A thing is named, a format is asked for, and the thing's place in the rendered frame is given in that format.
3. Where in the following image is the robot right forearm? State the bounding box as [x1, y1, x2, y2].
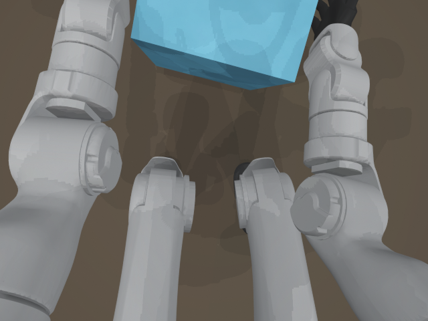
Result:
[303, 23, 384, 196]

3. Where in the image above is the right robot upper arm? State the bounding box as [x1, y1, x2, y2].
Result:
[290, 173, 428, 321]

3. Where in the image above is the robot left shin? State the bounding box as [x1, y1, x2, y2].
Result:
[128, 156, 183, 222]

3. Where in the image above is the robot right shin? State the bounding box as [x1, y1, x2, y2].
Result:
[243, 157, 295, 202]

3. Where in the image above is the right robot hand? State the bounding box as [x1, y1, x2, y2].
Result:
[311, 0, 358, 41]

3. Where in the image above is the left robot upper arm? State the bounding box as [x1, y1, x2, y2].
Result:
[0, 116, 122, 321]

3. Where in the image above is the robot shin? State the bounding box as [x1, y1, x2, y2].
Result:
[243, 157, 295, 202]
[128, 156, 183, 222]

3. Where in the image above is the robot left forearm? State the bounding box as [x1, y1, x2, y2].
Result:
[9, 0, 130, 177]

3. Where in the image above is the carton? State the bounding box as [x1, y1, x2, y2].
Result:
[130, 0, 318, 90]

